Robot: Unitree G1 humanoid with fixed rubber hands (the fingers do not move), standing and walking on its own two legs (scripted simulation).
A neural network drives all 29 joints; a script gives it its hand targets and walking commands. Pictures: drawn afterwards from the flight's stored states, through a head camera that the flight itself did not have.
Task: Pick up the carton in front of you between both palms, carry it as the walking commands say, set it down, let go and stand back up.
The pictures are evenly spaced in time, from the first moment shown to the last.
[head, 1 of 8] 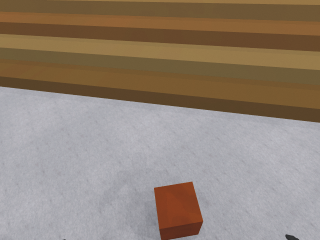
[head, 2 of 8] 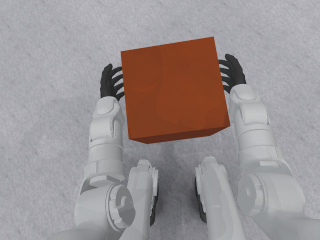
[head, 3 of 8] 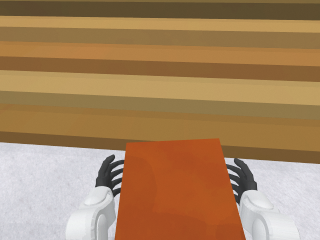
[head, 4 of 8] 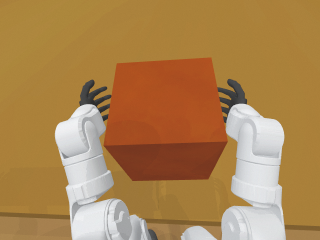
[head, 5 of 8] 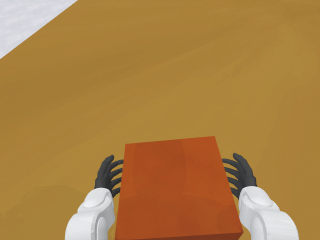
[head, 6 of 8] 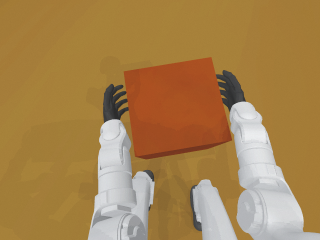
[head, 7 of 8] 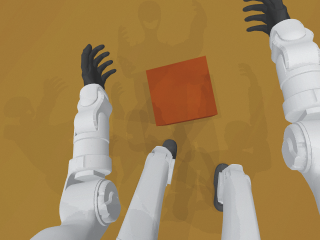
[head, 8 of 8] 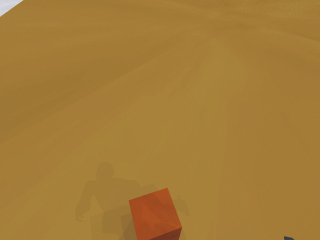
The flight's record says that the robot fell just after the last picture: no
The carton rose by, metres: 1.77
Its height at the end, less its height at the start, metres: +1.02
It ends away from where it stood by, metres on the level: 5.62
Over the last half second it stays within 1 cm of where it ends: yes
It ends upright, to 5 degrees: yes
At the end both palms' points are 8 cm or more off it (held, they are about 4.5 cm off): yes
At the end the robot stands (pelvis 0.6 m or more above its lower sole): yes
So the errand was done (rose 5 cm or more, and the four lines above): yes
